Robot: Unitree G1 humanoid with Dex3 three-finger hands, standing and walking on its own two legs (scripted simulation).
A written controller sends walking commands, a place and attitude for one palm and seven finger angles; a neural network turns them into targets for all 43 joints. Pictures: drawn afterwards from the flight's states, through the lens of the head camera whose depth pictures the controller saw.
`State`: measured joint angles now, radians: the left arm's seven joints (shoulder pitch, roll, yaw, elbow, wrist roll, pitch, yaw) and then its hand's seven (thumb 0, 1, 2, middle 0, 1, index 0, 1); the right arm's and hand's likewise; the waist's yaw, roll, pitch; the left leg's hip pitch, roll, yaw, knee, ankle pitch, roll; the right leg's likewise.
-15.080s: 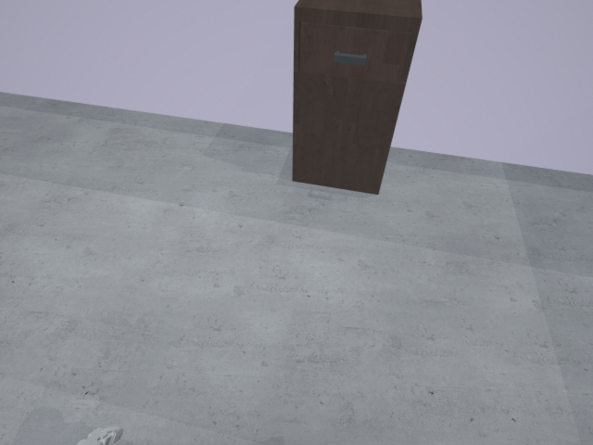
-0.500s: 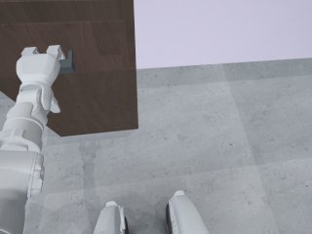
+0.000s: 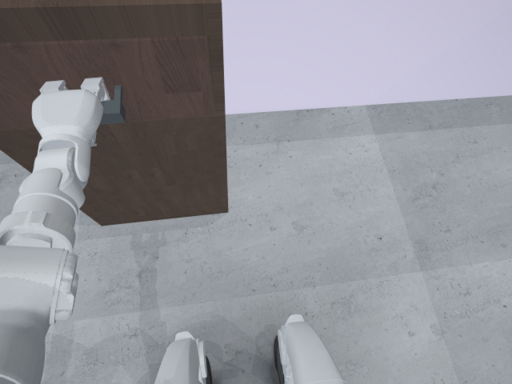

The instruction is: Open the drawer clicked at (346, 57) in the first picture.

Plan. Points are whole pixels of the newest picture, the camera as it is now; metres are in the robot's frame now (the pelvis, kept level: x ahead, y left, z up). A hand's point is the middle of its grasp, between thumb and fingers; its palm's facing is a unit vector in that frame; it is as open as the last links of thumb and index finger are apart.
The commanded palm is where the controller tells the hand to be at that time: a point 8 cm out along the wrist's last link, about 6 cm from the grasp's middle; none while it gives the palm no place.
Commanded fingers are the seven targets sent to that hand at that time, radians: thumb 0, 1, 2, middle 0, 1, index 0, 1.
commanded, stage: close the thumb around the handle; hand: left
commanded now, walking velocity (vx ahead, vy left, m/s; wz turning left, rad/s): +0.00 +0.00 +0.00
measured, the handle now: (84, 103) +0.57 +0.23 +0.01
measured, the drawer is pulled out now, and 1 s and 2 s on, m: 0.00 0.09 0.21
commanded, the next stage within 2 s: pull the drawer open in 0.06 s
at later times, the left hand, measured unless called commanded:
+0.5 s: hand (85, 147) +0.50 +0.23 -0.01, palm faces -0.07 -0.04 -1.00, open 5.9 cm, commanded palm +0.46 +0.22 +0.04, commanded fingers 0.00 0.90 0.90 -0.40 -1.35 -0.40 -1.35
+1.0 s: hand (81, 189) +0.42 +0.22 -0.01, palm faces -0.05 -0.03 -1.00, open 5.9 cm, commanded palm +0.39 +0.22 +0.04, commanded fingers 0.00 0.90 0.90 -0.40 -1.35 -0.40 -1.35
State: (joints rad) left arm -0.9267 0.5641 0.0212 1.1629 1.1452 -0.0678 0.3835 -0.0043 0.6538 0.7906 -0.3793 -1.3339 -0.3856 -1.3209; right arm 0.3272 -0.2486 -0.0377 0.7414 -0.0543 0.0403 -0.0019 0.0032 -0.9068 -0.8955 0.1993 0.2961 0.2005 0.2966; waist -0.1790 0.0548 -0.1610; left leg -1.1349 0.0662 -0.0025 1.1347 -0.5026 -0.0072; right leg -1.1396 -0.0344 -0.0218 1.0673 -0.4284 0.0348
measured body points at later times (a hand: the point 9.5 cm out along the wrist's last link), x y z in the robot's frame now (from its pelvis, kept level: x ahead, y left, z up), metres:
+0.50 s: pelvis +0.02 +0.00 +0.01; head +0.16 +0.00 +0.44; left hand +0.49 +0.23 +0.04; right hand +0.01 -0.27 -0.12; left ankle +0.00 +0.12 -0.65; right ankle +0.03 -0.15 -0.65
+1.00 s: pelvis +0.03 +0.00 +0.03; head +0.14 +0.00 +0.47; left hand +0.42 +0.22 +0.04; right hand +0.11 -0.27 -0.10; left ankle +0.00 +0.12 -0.65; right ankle +0.03 -0.15 -0.65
